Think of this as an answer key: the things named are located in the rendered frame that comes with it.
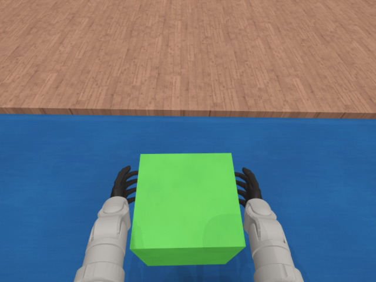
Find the right robot hand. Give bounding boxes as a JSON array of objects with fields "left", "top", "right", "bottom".
[{"left": 234, "top": 167, "right": 262, "bottom": 208}]

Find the left robot hand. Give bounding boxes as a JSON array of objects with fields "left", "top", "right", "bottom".
[{"left": 110, "top": 166, "right": 139, "bottom": 204}]

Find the carton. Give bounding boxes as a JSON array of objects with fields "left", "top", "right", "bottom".
[{"left": 130, "top": 153, "right": 246, "bottom": 266}]

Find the robot right forearm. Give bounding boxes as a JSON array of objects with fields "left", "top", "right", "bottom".
[{"left": 243, "top": 199, "right": 304, "bottom": 282}]

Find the robot left forearm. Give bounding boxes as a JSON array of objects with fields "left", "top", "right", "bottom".
[{"left": 74, "top": 196, "right": 131, "bottom": 282}]

